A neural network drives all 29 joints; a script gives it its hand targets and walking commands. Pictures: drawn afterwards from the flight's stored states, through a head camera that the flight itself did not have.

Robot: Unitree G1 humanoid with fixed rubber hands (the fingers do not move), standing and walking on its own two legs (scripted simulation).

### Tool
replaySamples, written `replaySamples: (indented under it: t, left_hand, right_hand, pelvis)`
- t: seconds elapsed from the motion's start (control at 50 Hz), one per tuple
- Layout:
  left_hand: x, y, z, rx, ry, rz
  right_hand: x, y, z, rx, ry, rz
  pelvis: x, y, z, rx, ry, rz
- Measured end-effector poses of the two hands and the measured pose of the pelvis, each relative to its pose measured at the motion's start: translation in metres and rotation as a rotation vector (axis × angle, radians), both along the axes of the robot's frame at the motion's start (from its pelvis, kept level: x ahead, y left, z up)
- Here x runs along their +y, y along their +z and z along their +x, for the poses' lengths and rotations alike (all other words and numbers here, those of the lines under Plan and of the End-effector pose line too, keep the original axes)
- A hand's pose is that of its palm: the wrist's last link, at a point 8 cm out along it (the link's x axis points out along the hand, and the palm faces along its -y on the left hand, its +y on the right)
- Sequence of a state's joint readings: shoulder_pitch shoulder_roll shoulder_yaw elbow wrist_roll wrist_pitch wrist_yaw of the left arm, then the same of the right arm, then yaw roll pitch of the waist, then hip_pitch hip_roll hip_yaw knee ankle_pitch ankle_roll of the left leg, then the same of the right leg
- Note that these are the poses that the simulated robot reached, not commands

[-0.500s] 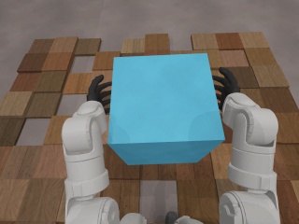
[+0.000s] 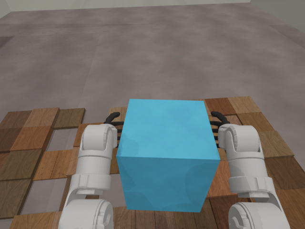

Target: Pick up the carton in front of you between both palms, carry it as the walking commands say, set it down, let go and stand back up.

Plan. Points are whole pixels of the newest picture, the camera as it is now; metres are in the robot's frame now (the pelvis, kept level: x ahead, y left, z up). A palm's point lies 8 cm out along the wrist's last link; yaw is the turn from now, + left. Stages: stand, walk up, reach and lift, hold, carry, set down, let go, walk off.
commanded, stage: carry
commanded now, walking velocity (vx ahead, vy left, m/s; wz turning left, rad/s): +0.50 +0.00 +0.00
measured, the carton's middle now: (164, 155) +0.33 -0.02 +0.02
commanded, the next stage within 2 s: none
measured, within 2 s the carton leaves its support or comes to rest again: neither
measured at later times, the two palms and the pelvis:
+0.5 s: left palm (112, 57) +0.68 +0.15 +0.15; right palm (190, 49) +0.71 -0.15 +0.16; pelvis +0.32 -0.03 +0.02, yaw +1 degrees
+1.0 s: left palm (121, 14) +0.97 +0.13 +0.22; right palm (186, 15) +0.95 -0.17 +0.21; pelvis +0.56 +0.00 +0.05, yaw +0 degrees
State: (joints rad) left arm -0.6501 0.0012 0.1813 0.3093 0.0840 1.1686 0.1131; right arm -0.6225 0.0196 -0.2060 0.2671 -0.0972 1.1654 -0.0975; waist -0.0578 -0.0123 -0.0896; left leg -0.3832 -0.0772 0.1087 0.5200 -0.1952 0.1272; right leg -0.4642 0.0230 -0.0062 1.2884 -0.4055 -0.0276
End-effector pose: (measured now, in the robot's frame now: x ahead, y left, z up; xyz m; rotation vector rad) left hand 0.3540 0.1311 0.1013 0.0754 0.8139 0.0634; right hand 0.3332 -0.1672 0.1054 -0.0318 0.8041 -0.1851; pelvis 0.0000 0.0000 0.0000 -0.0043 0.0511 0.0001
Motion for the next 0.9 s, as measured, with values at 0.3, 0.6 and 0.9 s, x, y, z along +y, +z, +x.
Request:
replaySamples:
  t: [0.3, 0.6, 0.9]
  left_hand:
    - [0.002, 0.0, 0.201, -0.123, 0.087, -0.065]
    - [0.036, 0.081, 0.386, -0.226, 0.21, -0.041]
    - [0.003, 0.102, 0.576, -0.123, 0.04, -0.069]
  right_hand:
    - [0.002, 0.011, 0.225, -0.126, 0.034, 0.026]
    - [0.037, 0.079, 0.44, -0.224, 0.122, 0.099]
    - [0.002, 0.096, 0.571, -0.129, -0.043, 0.041]
  pelvis:
    - [-0.018, 0.005, 0.201, 0.041, 0.01, -0.03]
    - [-0.022, 0.021, 0.381, 0.042, 0.019, -0.015]
    - [0.009, 0.052, 0.526, 0.043, 0.007, 0.005]
